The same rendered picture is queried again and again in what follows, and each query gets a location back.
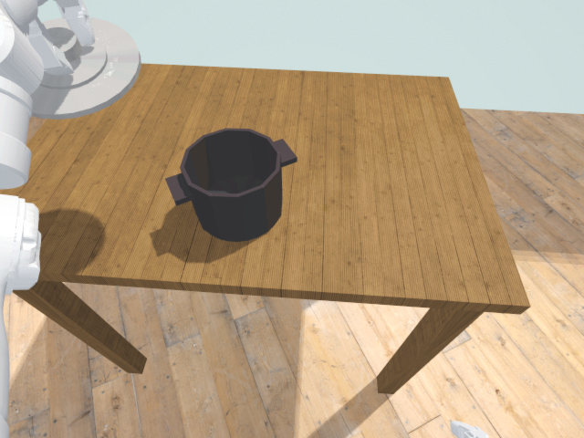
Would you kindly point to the knob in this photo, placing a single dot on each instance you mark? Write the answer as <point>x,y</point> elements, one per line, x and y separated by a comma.
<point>66,41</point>

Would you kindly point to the pot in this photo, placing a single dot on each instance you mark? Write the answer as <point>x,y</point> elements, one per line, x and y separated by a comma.
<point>234,179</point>

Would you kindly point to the table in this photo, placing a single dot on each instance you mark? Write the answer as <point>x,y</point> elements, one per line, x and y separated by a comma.
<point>387,203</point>

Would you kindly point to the left robot forearm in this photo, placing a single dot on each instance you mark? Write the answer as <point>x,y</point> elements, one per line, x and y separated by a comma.
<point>21,72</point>

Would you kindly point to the lid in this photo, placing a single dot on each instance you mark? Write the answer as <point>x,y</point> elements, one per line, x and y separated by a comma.
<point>103,73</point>

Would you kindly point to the robot left hand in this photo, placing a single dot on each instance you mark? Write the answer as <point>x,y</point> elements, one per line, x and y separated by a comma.
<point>53,58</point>

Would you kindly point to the robot left upper arm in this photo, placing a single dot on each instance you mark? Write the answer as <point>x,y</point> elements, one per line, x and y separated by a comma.
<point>20,243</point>

